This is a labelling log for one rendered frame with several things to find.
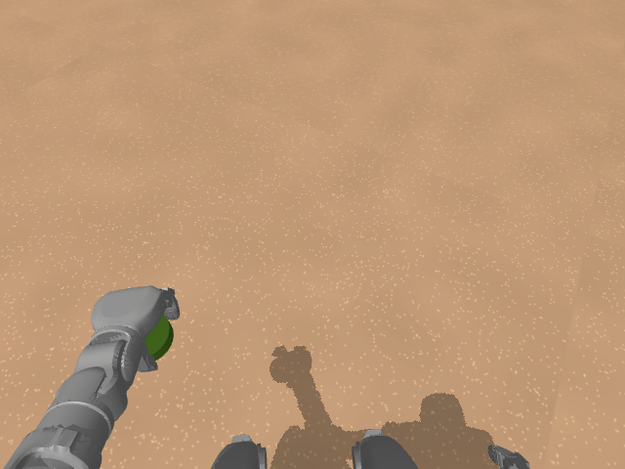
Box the left robot arm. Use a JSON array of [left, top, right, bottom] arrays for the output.
[[3, 325, 144, 469]]

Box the right robot hand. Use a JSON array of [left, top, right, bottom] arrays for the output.
[[488, 445, 530, 469]]

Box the left robot hand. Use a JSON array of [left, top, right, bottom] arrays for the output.
[[91, 285, 180, 372]]

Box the tin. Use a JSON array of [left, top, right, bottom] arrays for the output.
[[145, 315, 174, 361]]

